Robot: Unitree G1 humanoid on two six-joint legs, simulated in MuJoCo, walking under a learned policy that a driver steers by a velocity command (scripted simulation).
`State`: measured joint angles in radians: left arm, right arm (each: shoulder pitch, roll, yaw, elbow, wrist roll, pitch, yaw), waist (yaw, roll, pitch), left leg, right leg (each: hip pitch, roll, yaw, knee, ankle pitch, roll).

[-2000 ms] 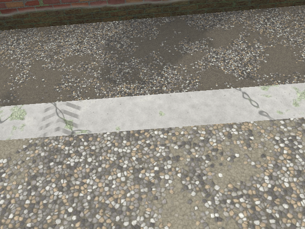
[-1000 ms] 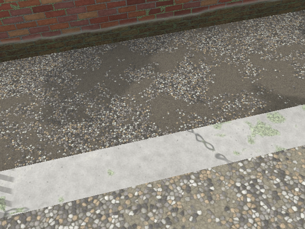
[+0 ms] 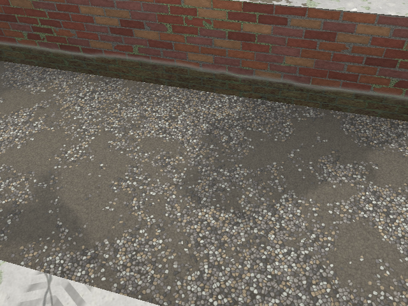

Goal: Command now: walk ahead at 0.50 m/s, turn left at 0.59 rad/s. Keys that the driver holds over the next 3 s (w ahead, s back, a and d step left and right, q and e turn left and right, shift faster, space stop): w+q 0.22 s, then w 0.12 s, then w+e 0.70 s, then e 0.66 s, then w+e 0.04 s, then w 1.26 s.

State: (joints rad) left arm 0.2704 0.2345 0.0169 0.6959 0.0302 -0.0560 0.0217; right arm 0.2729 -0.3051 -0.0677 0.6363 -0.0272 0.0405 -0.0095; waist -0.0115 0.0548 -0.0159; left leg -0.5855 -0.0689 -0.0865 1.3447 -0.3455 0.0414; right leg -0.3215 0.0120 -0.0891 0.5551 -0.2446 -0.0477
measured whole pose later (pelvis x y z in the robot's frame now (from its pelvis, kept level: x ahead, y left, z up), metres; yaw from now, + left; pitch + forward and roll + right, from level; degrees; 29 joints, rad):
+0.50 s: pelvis +0.14 +0.07 +0.00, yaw +11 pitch +0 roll -1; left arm 0.25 0.24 0.03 0.66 0.00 0.05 0.02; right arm 0.29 -0.22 -0.02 0.70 -0.01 0.01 -0.01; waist 0.00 -0.02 -0.03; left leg -0.33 -0.07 0.04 0.59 -0.26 0.10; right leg -0.59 0.02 0.08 1.27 -0.35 0.05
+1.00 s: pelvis +0.21 +0.07 -0.01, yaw -5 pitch +1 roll +0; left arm 0.24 0.23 0.00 0.62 0.00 0.06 0.00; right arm 0.09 -0.27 -0.01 0.58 -0.04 0.06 -0.07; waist 0.03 0.03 0.00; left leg -0.64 0.01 -0.07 1.14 -0.35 -0.10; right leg -0.38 0.13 0.09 0.65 -0.27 -0.07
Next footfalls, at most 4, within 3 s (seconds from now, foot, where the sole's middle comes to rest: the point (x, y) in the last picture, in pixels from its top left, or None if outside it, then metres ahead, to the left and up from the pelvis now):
0.32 left None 0.20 0.14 -0.77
0.80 right None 0.28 -0.01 -0.77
1.16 left None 0.34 0.19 -0.77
1.48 right None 0.23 0.00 -0.77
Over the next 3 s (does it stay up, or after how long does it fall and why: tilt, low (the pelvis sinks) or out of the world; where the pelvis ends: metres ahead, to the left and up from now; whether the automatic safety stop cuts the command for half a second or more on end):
stays up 0.23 0.08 -0.01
